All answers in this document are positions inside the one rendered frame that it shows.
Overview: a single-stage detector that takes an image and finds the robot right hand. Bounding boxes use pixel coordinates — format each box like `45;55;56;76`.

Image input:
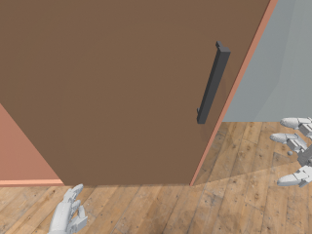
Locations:
269;117;312;188

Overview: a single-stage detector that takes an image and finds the handle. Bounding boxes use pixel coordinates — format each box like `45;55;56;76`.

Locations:
196;41;231;124

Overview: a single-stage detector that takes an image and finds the wardrobe door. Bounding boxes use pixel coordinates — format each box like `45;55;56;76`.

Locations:
0;103;59;180
0;0;269;186

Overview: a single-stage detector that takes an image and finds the robot left hand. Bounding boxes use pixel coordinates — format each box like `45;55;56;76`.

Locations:
48;183;88;234

